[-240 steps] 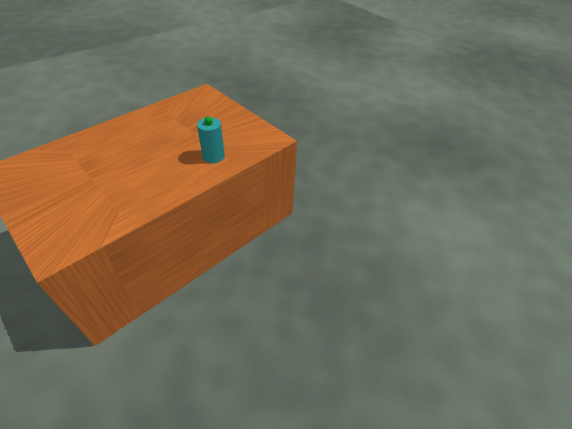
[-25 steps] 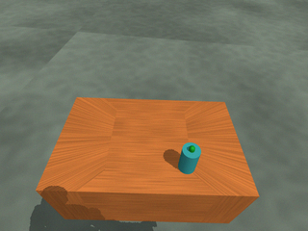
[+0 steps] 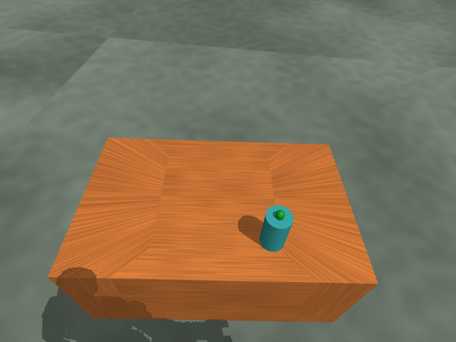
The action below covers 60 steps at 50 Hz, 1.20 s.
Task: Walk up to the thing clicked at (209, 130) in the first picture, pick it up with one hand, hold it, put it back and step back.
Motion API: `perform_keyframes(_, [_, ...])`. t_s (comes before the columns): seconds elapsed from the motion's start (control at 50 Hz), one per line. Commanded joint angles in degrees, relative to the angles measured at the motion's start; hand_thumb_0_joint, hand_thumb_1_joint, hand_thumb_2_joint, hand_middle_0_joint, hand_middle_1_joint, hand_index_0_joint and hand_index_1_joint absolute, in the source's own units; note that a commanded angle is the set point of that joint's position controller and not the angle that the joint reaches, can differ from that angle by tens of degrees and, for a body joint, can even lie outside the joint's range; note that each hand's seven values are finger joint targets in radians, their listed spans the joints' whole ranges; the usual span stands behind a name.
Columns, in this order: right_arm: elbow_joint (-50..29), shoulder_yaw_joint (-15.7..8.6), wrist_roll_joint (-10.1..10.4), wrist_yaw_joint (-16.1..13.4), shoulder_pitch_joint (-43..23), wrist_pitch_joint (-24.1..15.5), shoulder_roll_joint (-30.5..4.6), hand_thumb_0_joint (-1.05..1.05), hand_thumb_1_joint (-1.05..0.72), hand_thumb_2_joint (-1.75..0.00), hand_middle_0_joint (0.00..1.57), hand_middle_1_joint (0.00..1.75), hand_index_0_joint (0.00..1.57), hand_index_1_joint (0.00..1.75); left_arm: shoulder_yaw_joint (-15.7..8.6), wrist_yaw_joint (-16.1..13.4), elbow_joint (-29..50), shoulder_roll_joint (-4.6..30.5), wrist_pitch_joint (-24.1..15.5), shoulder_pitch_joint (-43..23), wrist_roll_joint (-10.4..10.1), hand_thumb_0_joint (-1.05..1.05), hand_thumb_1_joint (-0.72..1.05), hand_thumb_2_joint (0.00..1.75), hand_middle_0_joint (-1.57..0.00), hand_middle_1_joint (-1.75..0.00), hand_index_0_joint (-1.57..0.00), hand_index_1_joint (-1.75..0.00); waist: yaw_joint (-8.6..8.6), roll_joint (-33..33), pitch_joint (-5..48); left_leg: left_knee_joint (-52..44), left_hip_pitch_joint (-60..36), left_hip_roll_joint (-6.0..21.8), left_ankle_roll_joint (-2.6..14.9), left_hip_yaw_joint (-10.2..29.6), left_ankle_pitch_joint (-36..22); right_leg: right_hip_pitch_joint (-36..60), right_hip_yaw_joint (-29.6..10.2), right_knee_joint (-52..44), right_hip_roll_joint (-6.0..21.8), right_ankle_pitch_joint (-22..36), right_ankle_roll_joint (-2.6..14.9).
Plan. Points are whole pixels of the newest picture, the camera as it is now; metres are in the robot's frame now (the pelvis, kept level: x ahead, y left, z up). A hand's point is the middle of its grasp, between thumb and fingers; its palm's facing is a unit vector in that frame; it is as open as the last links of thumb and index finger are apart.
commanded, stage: stand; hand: right
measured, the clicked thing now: (276, 227) +0.52 -0.16 -0.28
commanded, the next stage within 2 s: go down in 1.86 s
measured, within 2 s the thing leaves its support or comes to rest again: neither
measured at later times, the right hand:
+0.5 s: hand out of the picture +0.07 -0.26 -0.16, palm faces -0.02 +0.94 -0.33, open 7.4 cm
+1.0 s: hand out of the picture +0.08 -0.26 -0.15, palm faces -0.02 +0.94 -0.34, open 7.4 cm
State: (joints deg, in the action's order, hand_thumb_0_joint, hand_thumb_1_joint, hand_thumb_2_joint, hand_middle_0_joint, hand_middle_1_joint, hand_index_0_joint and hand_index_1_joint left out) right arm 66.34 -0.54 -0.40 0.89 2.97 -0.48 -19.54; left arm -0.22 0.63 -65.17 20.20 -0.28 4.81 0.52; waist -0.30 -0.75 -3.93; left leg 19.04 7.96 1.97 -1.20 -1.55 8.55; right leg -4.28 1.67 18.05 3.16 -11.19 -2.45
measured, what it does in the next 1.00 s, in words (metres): stands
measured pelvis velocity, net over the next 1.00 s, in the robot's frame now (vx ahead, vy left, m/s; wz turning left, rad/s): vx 0.00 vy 0.00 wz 0.00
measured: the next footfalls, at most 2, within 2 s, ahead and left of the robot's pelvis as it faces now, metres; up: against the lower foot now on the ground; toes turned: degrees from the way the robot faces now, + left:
none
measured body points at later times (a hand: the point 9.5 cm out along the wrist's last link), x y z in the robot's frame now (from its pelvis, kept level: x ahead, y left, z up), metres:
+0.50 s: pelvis +0.00 -0.01 +0.00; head +0.01 +0.00 +0.45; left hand +0.07 +0.30 -0.14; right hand +0.07 -0.31 -0.13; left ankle +0.02 +0.13 -0.75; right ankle -0.01 -0.15 -0.75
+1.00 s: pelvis +0.00 +0.00 +0.00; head +0.01 +0.00 +0.45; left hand +0.08 +0.30 -0.14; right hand +0.08 -0.31 -0.13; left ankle +0.02 +0.13 -0.75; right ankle -0.01 -0.15 -0.75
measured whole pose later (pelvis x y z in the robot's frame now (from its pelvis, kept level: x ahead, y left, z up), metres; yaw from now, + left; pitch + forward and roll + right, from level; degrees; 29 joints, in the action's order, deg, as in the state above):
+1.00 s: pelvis +0.00 +0.00 +0.00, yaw +0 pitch -2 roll +0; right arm 65.9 -0.1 -0.6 0.9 5.1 -0.5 -19.8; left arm 0.2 0.7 -64.2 20.6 -0.2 6.2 0.7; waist -0.2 -0.7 -3.1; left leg 19.2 7.9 2.3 -1.5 -1.6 8.9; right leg -4.4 1.6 18.4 2.8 -11.6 -2.1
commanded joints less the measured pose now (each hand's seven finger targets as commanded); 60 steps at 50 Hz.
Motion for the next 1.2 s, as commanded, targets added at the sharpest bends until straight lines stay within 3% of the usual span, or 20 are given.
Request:
perform_keyframes(0.0, [-3.5, -2.0, 0.1, -0.9, -2.5, -1.0, -12.5, 0.0, -0.9, -0.9, 0.2, 0.3, 0.2, 0.3, -2.2, -0.8, 3.4, 12.3, -1.3, -1.6, -0.2, 0.0, 0.9, 0.9, -0.2, -0.3, -0.2, -0.3, 0.03, 1.5, 5.5, -2.9, -2.6, 5.8, 1.19, 4.6, -7.5, -1.6, -3.7, -3.5, 5.1, 5.8, 2.52])
perform_keyframes(0.08, [-3.6, -2.0, 0.1, -0.9, -2.5, -0.9, -12.6, 0.0, -0.9, -0.9, 0.2, 0.3, 0.2, 0.3, -2.2, -0.8, 3.5, 12.3, -1.2, -1.9, 0.1, 0.0, 0.9, 0.9, -0.2, -0.3, -0.2, -0.3, -0.15, 1.2, 4.6, -3.4, -1.8, 5.6, 1.08, 4.9, -3.7, -2.8, -3.7, -3.9, 5.0, 2.8, 2.57])
perform_keyframes(0.24, [-3.5, -2.1, 0.1, -0.8, -2.1, -0.9, -12.5, 0.0, -0.9, -0.9, 0.2, 0.3, 0.2, 0.3, -2.2, -0.8, 3.8, 12.8, -1.3, -1.0, 0.0, 0.0, 0.9, 0.9, -0.2, -0.3, -0.2, -0.3, 0.08, 0.5, 5.4, -2.6, -3.0, 6.1, 1.34, 5.0, -6.1, -2.8, -4.0, -3.4, 5.0, 4.0, 2.94])
perform_keyframes(0.54, [-3.5, -1.7, 0.0, -0.8, -0.2, -0.8, -12.5, 0.0, -0.9, -0.9, 0.2, 0.3, 0.2, 0.3, -2.0, -0.9, 4.0, 12.8, -1.3, -0.5, 0.0, 0.0, 0.9, 0.9, -0.2, -0.3, -0.2, -0.3, -0.19, 0.7, 4.4, -2.9, -1.3, 5.7, 1.32, 4.8, -3.5, -2.6, -4.3, -3.8, 5.0, 3.0, 2.76])
perform_keyframes(0.8, [-3.8, -1.8, -0.1, -1.0, 0.1, -1.1, -12.9, 0.0, -0.9, -0.9, 0.2, 0.3, 0.2, 0.3, -1.8, -0.9, 4.5, 12.6, -1.2, -0.6, 0.0, 0.0, 0.9, 0.9, -0.2, -0.3, -0.2, -0.3, 0.11, 1.8, 6.1, -2.2, -2.3, 6.2, 1.49, 4.4, -9.3, -1.1, -4.0, -2.7, 5.3, 7.9, 2.88])
perform_keyframes(0.94, [-3.8, -1.9, 0.0, -1.0, -0.2, -0.9, -13.0, 0.0, -0.9, -0.9, 0.2, 0.3, 0.2, 0.3, -1.8, -0.9, 4.2, 12.6, -1.1, 0.0, 0.1, 0.0, 0.9, 0.9, -0.2, -0.3, -0.2, -0.3, 0.23, 1.3, 4.9, -2.8, -2.4, 6.1, 1.4, 4.7, -6.1, -2.3, -3.8, -3.3, 5.0, 4.5, 2.87])
perform_keyframes(1.06, [-4.0, -1.8, 0.0, -1.0, -0.3, -1.0, -12.7, 0.0, -0.9, -0.9, 0.2, 0.3, 0.2, 0.3, -1.9, -0.9, 4.3, 12.8, -1.3, -0.2, -0.1, 0.0, 0.9, 0.9, -0.2, -0.3, -0.2, -0.3, 0.23, 0.8, 5.2, -2.6, -3.0, 6.3, 1.49, 4.7, -7.9, -2.1, -3.8, -2.9, 5.1, 5.6, 2.9])
perform_keyframes(1.12, [-4.1, -1.9, 0.0, -1.0, -0.3, -0.9, -12.6, 0.0, -0.9, -0.9, 0.2, 0.3, 0.2, 0.3, -2.0, -0.8, 4.2, 12.9, -1.1, -0.2, 0.1, 0.0, 0.9, 0.9, -0.2, -0.3, -0.2, -0.3, -0.16, 0.4, 4.0, -3.4, -2.3, 5.8, 1.26, 4.7, -4.4, -3.2, -3.7, -3.5, 4.8, 3.5, 2.91])
perform_keyframes(1.18, [-4.1, -1.9, -0.1, -1.0, 0.2, -1.0, -12.7, 0.0, -0.9, -0.9, 0.2, 0.3, 0.2, 0.3, -2.0, -0.9, 4.6, 12.9, -1.2, -0.2, 0.0, 0.0, 0.9, 0.9, -0.2, -0.3, -0.2, -0.3, 0.04, 1.2, 5.6, -2.9, -2.7, 6.2, 1.51, 4.5, -6.7, -1.9, -4.0, -3.0, 5.2, 5.4, 3.07])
